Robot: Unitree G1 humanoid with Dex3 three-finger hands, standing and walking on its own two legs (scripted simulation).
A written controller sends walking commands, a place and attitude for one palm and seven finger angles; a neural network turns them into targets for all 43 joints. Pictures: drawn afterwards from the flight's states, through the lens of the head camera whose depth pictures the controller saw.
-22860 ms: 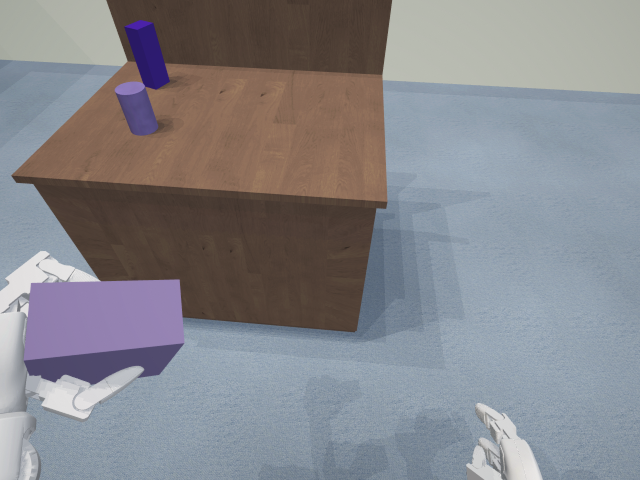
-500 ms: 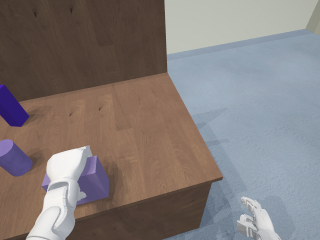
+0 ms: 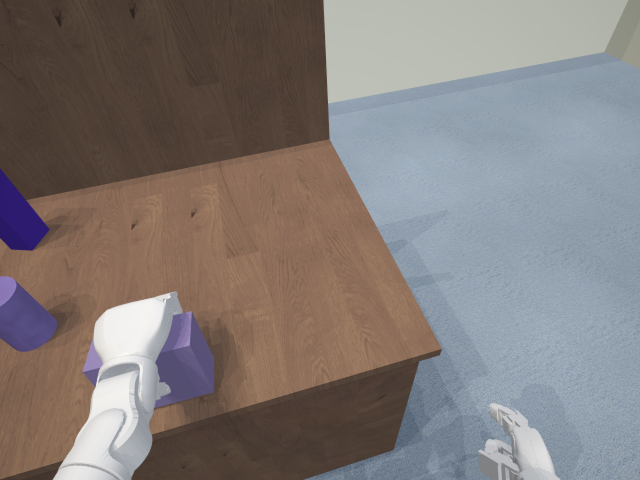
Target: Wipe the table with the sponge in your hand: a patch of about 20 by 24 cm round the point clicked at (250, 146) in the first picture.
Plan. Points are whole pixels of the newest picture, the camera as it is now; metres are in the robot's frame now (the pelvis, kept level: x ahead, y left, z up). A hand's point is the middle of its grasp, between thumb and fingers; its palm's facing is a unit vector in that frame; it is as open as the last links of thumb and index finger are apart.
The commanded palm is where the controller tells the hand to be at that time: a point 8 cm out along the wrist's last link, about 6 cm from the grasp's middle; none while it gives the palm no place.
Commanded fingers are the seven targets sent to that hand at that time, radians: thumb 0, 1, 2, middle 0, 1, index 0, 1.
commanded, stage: wipe forward along the first lane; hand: left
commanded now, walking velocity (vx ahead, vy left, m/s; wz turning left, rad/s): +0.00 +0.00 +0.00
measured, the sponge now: (160, 371) +0.25 +0.28 -0.04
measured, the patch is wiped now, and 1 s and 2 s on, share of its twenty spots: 0.05 0.20 0.35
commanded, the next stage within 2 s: slide across to the middle lane in 1.70 s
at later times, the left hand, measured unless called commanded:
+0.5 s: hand (148, 331) +0.28 +0.30 +0.01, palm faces -0.12 -0.03 -0.99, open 10.2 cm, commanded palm +0.27 +0.30 +0.04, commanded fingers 0.00 0.10 1.30 -1.20 -1.60 -1.20 -1.60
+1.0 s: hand (148, 298) +0.34 +0.32 +0.01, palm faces -0.14 +0.01 -0.99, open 10.3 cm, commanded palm +0.33 +0.33 +0.04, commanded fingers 0.00 0.10 1.30 -1.20 -1.60 -1.20 -1.60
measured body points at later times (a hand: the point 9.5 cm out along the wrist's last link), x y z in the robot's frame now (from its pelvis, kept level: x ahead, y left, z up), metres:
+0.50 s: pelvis -0.02 +0.00 -0.01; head +0.00 -0.03 +0.44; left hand +0.28 +0.29 +0.06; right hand +0.17 -0.24 -0.12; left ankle -0.03 +0.10 -0.74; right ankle +0.01 -0.10 -0.74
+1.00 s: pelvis -0.04 -0.01 -0.02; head +0.02 -0.02 +0.43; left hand +0.34 +0.32 +0.06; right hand +0.07 -0.28 -0.15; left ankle -0.03 +0.10 -0.74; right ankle +0.01 -0.10 -0.74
